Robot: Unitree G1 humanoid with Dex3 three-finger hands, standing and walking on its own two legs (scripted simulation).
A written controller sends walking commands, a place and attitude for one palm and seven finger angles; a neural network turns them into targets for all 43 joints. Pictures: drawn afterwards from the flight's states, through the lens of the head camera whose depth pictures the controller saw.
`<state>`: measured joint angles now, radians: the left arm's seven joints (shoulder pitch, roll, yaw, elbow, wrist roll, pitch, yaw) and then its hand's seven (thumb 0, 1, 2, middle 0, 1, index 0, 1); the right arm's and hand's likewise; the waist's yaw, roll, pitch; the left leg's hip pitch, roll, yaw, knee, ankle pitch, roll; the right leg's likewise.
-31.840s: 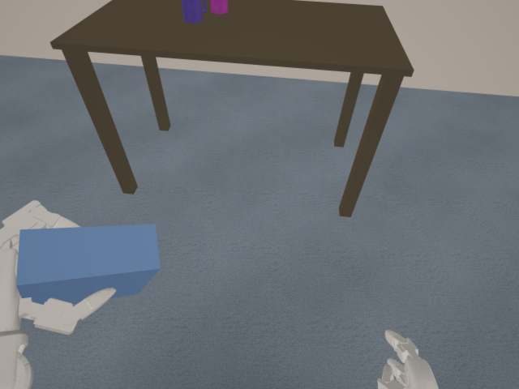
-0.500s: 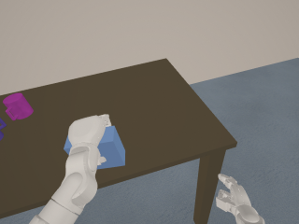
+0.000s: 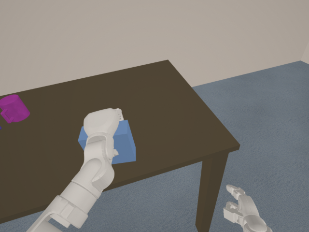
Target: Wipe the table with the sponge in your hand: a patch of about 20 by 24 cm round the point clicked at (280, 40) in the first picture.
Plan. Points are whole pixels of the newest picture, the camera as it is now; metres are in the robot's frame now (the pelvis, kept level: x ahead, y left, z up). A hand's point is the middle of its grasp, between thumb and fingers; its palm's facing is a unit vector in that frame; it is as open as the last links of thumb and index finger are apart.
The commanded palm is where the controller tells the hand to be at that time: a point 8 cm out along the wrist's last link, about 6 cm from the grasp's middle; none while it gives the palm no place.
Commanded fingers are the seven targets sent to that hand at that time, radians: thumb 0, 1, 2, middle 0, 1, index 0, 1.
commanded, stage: wipe forward along the third lane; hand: left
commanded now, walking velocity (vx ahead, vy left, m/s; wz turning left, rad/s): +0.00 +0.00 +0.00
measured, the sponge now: (111, 148) +0.33 +0.18 +0.06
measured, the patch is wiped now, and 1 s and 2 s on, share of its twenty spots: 0.90 0.95 1.00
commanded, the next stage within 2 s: wipe back along the third lane in 1.34 s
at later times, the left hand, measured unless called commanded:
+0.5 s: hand (113, 122) +0.38 +0.18 +0.11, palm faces -0.01 -0.06 -1.00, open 9.5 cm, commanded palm +0.37 +0.19 +0.15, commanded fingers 0.00 0.10 1.30 -1.20 -1.60 -1.20 -1.60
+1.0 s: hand (113, 112) +0.43 +0.19 +0.11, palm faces -0.05 -0.04 -1.00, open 9.5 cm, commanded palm +0.42 +0.21 +0.15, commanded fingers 0.00 0.10 1.30 -1.20 -1.60 -1.20 -1.60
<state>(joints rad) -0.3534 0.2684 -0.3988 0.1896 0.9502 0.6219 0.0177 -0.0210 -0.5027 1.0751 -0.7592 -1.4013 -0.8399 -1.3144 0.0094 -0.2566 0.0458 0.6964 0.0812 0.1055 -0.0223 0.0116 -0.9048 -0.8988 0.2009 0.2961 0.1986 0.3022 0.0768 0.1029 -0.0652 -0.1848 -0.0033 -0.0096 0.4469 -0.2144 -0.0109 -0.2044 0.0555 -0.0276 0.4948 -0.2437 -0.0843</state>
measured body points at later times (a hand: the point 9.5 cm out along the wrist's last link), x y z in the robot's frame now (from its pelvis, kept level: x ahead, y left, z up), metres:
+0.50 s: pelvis +0.00 -0.01 +0.00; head -0.02 -0.05 +0.45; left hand +0.38 +0.17 +0.17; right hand +0.19 -0.24 -0.11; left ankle +0.02 +0.14 -0.74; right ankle +0.02 -0.06 -0.74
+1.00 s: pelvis +0.01 -0.01 +0.00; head +0.01 -0.04 +0.45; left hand +0.43 +0.19 +0.17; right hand +0.16 -0.26 -0.13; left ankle +0.02 +0.14 -0.74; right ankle +0.02 -0.06 -0.74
